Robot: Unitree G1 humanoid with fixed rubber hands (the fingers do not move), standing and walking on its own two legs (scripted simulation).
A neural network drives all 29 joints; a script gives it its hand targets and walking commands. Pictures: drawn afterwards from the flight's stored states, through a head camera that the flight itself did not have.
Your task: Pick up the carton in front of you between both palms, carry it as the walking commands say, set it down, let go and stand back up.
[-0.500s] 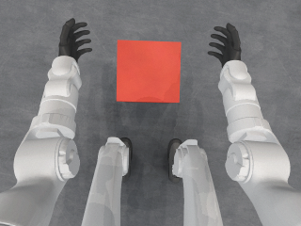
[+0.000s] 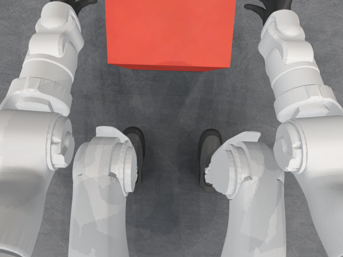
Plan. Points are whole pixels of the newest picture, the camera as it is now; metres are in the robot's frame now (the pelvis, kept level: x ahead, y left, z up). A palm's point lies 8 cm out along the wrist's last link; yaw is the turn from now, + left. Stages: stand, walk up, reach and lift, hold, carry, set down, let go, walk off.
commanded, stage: reach and lift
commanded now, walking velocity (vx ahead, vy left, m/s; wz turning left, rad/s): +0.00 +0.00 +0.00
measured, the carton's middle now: (169, 21) +0.53 +0.03 -0.26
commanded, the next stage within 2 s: none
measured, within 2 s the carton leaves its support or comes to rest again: leaves its support in 0.92 s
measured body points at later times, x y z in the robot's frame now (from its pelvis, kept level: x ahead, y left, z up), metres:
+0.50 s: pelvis +0.00 +0.00 -0.01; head +0.37 +0.02 +0.24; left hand +0.54 +0.20 -0.20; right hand +0.55 -0.14 -0.20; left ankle +0.12 +0.12 -0.35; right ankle +0.12 -0.12 -0.35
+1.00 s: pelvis +0.00 +0.00 -0.02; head +0.35 +0.02 +0.26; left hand +0.55 +0.18 -0.17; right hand +0.56 -0.13 -0.16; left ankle +0.12 +0.12 -0.35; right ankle +0.12 -0.12 -0.35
